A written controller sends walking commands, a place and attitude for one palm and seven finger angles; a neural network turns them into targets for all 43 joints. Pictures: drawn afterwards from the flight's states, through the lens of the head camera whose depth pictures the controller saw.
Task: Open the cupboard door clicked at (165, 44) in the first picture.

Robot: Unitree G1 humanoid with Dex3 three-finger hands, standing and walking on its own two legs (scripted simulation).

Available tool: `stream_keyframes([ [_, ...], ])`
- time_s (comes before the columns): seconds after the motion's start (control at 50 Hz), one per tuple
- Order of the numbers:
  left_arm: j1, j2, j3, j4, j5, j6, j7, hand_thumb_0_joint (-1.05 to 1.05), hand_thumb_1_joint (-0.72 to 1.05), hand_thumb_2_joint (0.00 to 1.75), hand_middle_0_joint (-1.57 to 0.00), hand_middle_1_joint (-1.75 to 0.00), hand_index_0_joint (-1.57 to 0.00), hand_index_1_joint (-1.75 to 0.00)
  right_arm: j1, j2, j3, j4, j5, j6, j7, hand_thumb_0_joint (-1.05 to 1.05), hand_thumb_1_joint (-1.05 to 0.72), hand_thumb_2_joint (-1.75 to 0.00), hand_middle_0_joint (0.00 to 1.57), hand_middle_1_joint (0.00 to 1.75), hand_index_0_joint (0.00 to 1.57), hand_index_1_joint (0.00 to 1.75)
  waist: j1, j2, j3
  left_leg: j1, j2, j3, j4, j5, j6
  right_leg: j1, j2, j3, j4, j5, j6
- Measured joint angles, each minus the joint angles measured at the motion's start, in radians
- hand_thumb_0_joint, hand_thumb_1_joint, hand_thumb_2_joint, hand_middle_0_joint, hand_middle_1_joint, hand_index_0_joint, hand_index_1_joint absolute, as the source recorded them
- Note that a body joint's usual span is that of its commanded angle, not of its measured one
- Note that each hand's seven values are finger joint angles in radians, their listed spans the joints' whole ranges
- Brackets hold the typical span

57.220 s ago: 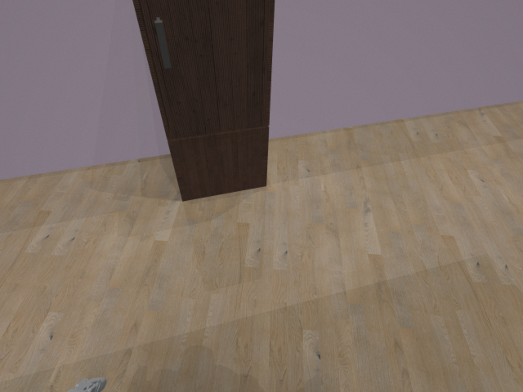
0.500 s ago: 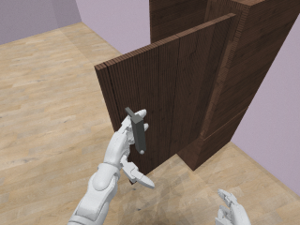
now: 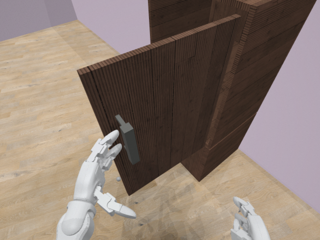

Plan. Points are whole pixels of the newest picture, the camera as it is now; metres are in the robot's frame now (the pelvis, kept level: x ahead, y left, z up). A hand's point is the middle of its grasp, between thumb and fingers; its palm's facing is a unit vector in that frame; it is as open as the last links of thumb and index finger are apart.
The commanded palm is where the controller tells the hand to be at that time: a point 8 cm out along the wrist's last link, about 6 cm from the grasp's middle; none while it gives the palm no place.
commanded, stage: slide the hand sideways off the handle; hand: left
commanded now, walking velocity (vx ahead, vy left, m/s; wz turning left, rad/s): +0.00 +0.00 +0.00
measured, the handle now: (127, 140) +0.34 +0.11 +0.08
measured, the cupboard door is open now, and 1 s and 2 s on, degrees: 86 86 86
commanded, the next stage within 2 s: draw the hand back to the body in 0.44 s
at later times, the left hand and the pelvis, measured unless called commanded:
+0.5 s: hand (91, 199) +0.19 +0.16 +0.07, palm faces -0.04 -1.00 -0.04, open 16.3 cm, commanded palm +0.17 +0.21 +0.07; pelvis +0.00 +0.01 -0.01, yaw +1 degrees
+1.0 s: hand (69, 194) +0.19 +0.19 +0.11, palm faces -0.03 -1.00 -0.09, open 16.3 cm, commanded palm +0.16 +0.25 +0.12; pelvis +0.00 +0.02 +0.00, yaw +1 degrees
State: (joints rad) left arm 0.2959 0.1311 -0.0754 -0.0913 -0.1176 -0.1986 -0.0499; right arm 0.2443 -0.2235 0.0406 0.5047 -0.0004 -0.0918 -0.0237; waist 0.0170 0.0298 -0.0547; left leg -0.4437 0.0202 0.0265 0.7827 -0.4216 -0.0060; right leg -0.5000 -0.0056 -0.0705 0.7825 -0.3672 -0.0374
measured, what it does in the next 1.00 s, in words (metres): stands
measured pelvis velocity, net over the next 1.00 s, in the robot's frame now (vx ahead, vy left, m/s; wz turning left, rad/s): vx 0.00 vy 0.02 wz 0.02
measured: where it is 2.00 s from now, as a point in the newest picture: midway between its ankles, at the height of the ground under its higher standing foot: outside the picture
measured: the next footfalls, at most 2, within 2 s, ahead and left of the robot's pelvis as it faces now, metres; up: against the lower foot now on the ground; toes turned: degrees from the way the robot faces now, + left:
none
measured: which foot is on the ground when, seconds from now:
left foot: down 0.00-1.00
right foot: down 0.00-1.00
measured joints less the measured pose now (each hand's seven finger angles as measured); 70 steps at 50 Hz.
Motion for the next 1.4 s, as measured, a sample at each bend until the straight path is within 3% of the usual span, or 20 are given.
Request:
stream_keyframes([
  [0.26, 0.165, 0.042, 0.069, -0.113, -0.072, -0.056, -0.143, -0.02, -0.50, 0.30, -0.16, -0.31, -0.16, -0.30, 0.004, -0.022, -0.012, -0.017, 0.008, -0.072, -0.014, 0.02, -0.90, -0.90, 0.20, 0.30, 0.20, 0.30, 0.013, 0.015, -0.022, -0.059, -0.003, -0.027, 0.068, -0.039, -0.003, -0.043, -0.006, -0.025, 0.055, -0.041, -0.001],
  [0.46, 0.208, 0.065, 0.119, -0.142, -0.101, -0.051, -0.173, -0.02, -0.50, 0.30, -0.15, -0.31, -0.16, -0.30, 0.013, -0.010, -0.005, -0.025, 0.013, -0.088, -0.021, 0.02, -0.90, -0.90, 0.20, 0.30, 0.20, 0.30, 0.013, 0.011, -0.029, -0.092, -0.003, -0.031, 0.114, -0.057, 0.003, -0.069, -0.007, -0.028, 0.087, -0.052, 0.004],
  [0.56, 0.209, 0.064, 0.108, -0.161, -0.109, -0.057, -0.180, -0.02, -0.50, 0.30, -0.15, -0.30, -0.15, -0.30, 0.018, -0.015, -0.001, -0.025, 0.017, -0.103, -0.024, 0.02, -0.90, -0.90, 0.20, 0.30, 0.20, 0.30, 0.009, 0.017, -0.028, -0.108, -0.005, -0.035, 0.138, -0.063, 0.009, -0.078, -0.010, -0.032, 0.098, -0.052, 0.009],
  [0.66, 0.183, 0.075, 0.092, -0.183, -0.090, -0.024, -0.164, -0.02, -0.50, 0.30, -0.15, -0.31, -0.16, -0.30, 0.021, -0.013, 0.002, -0.024, 0.019, -0.109, -0.029, 0.02, -0.90, -0.90, 0.20, 0.30, 0.20, 0.30, 0.006, 0.016, -0.022, -0.112, -0.007, -0.028, 0.147, -0.065, 0.015, -0.082, -0.012, -0.025, 0.104, -0.049, 0.015],
  [0.78, 0.193, 0.095, 0.140, -0.226, -0.105, 0.021, -0.137, -0.02, -0.50, 0.30, -0.15, -0.31, -0.16, -0.30, 0.038, -0.003, 0.009, -0.017, 0.029, -0.110, -0.033, 0.02, -0.90, -0.90, 0.20, 0.30, 0.20, 0.30, 0.005, 0.023, -0.036, -0.068, -0.009, -0.020, 0.114, -0.056, 0.020, -0.041, -0.011, -0.016, 0.071, -0.037, 0.021],
  [0.96, 0.204, 0.113, 0.171, -0.254, -0.126, 0.098, -0.176, -0.02, -0.50, 0.30, -0.15, -0.31, -0.16, -0.30, 0.032, -0.015, 0.023, -0.004, 0.034, -0.128, -0.044, 0.02, -0.90, -0.90, 0.20, 0.30, 0.20, 0.30, 0.016, 0.030, -0.028, -0.002, -0.012, -0.021, 0.065, -0.038, 0.027, 0.031, -0.012, -0.017, 0.014, -0.016, 0.028],
  [1.06, 0.193, 0.139, 0.224, -0.261, -0.149, 0.120, -0.189, -0.02, -0.47, 0.31, -0.15, -0.31, -0.16, -0.30, 0.022, -0.016, 0.026, 0.010, 0.037, -0.143, -0.051, 0.02, -0.90, -0.90, 0.20, 0.30, 0.20, 0.30, 0.026, 0.025, -0.020, 0.034, -0.010, -0.024, 0.035, -0.026, 0.025, 0.070, -0.009, -0.021, -0.021, -0.003, 0.028],
  [1.12, 0.198, 0.174, 0.229, -0.300, -0.047, 0.136, -0.057, -0.02, -0.42, 0.33, -0.16, -0.31, -0.16, -0.30, 0.017, -0.008, 0.023, 0.024, 0.019, -0.136, -0.065, 0.02, -0.90, -0.90, 0.20, 0.30, 0.20, 0.30, 0.038, 0.018, -0.009, 0.079, -0.007, -0.019, -0.006, -0.012, 0.025, 0.112, -0.004, -0.016, -0.062, 0.013, 0.028],
  [1.2, 0.233, 0.158, 0.228, -0.337, 0.029, 0.144, 0.080, -0.02, -0.32, 0.38, -0.16, -0.31, -0.17, -0.30, 0.009, -0.004, 0.018, 0.036, 0.007, -0.119, -0.066, 0.02, -0.90, -0.90, 0.20, 0.30, 0.20, 0.30, 0.037, 0.022, 0.012, 0.139, -0.009, -0.016, -0.074, 0.016, 0.026, 0.174, -0.002, -0.013, -0.131, 0.042, 0.030],
  [1.3, 0.261, 0.152, 0.210, -0.337, 0.074, 0.143, 0.143, -0.01, -0.16, 0.44, -0.16, -0.31, -0.17, -0.30, 0.001, -0.002, 0.014, 0.068, -0.002, -0.098, -0.065, 0.02, -0.90, -0.90, 0.20, 0.30, 0.20, 0.30, 0.046, 0.025, 0.035, 0.212, -0.017, -0.006, -0.157, 0.049, 0.030, 0.239, -0.007, -0.003, -0.202, 0.071, 0.035],
  [1.4, 0.236, 0.177, 0.241, -0.314, 0.089, 0.140, 0.169, -0.01, 0.01, 0.51, -0.17, -0.31, -0.18, -0.30, -0.011, 0.003, 0.015, 0.100, -0.008, -0.085, -0.069, 0.02, -0.90, -0.90, 0.20, 0.30, 0.20, 0.30, 0.053, 0.026, 0.058, 0.275, -0.021, -0.002, -0.226, 0.076, 0.030, 0.297, -0.009, 0.001, -0.260, 0.092, 0.036],
])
